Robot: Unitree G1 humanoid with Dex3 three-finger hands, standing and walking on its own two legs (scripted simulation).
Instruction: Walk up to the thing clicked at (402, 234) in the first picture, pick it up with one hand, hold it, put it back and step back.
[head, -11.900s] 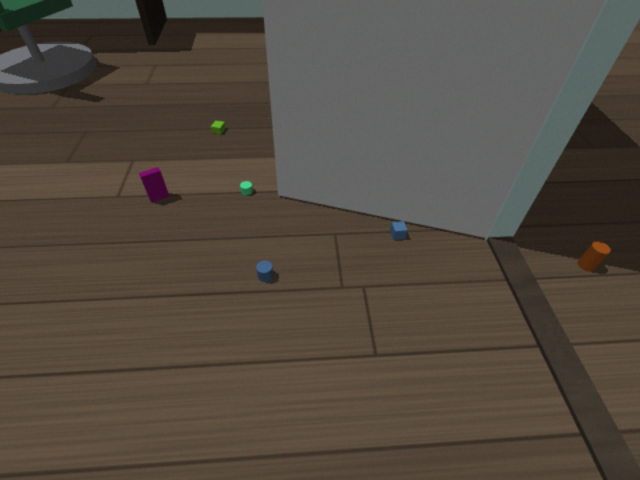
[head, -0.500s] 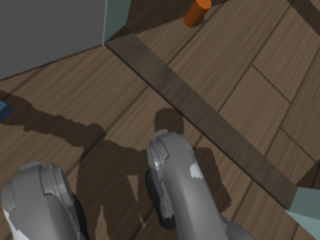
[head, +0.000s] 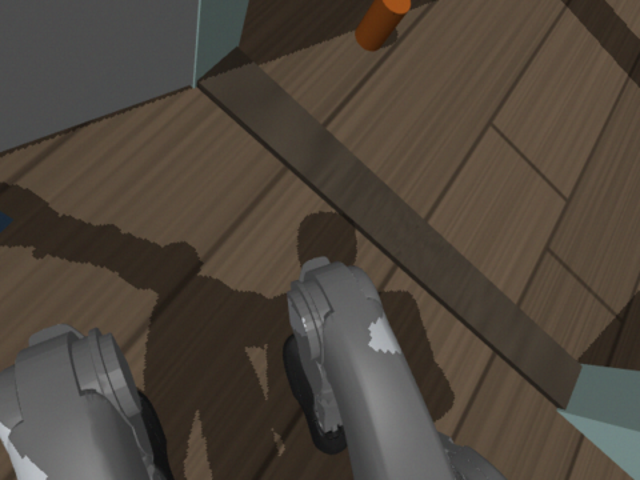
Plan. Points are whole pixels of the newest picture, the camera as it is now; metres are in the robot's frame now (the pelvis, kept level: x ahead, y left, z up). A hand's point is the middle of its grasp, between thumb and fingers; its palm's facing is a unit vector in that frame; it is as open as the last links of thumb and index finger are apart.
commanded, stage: rise first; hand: left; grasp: from above
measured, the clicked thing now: out of the picture +0.48 +0.34 -0.29
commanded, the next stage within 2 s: none
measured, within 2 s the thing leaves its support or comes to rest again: neither
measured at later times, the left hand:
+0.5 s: hand out of the picture +0.44 +0.36 -0.17, palm faces -0.21 -0.35 -0.91, open 14.0 cm
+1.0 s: hand out of the picture +0.44 +0.36 -0.17, palm faces -0.20 -0.35 -0.91, open 13.9 cm
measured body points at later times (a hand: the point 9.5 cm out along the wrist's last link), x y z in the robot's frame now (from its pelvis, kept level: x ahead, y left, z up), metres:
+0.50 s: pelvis +0.00 +0.00 +0.00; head +0.25 +0.08 +0.36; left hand +0.45 +0.38 -0.12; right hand +0.04 -0.25 -0.09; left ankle +0.07 +0.15 -0.28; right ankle +0.10 -0.13 -0.28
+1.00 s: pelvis +0.00 +0.00 +0.00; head +0.25 +0.09 +0.37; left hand +0.45 +0.37 -0.12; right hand +0.03 -0.25 -0.08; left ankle +0.07 +0.15 -0.28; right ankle +0.10 -0.13 -0.28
